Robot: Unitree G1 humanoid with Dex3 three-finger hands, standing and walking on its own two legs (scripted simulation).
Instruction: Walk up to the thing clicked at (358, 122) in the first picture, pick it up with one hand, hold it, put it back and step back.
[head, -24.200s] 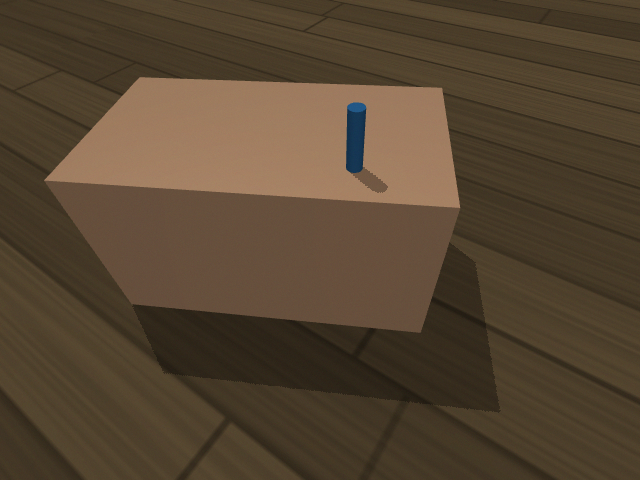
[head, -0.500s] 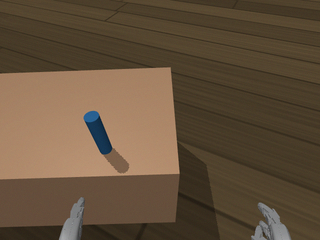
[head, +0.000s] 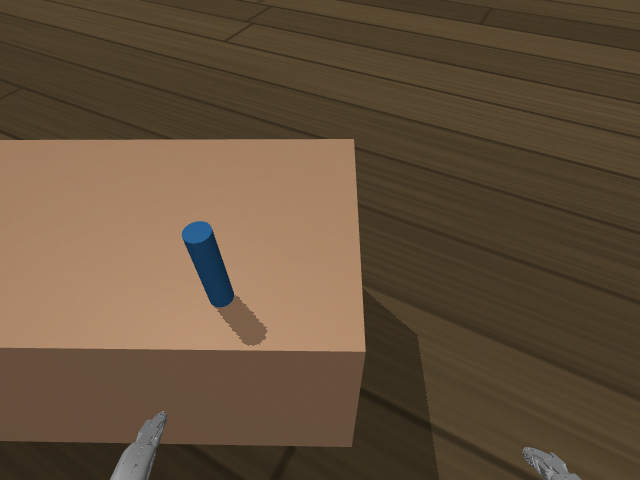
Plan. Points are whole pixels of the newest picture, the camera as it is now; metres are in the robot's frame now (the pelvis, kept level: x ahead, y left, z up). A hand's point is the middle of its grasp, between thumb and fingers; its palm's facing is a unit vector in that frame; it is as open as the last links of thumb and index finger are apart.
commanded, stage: stand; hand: left
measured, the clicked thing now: (210, 267) +0.45 +0.23 -0.05
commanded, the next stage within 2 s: none
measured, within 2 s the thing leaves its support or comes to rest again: neither
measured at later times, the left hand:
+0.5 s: hand out of the picture +0.06 +0.25 -0.12, palm faces -0.01 -0.94 -0.34, open 7.8 cm
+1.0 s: hand out of the picture +0.05 +0.26 -0.11, palm faces -0.01 -0.94 -0.34, open 7.4 cm
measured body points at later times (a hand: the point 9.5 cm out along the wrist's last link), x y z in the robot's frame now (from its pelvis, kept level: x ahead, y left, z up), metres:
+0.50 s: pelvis +0.00 +0.01 +0.04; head +0.01 +0.01 +0.49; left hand +0.06 +0.30 -0.09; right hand +0.08 -0.28 -0.10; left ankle +0.03 +0.13 -0.70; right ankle -0.02 -0.12 -0.70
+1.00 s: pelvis +0.00 +0.01 +0.05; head +0.00 +0.01 +0.50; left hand +0.05 +0.31 -0.09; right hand +0.06 -0.29 -0.09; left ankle +0.03 +0.13 -0.70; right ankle -0.02 -0.12 -0.70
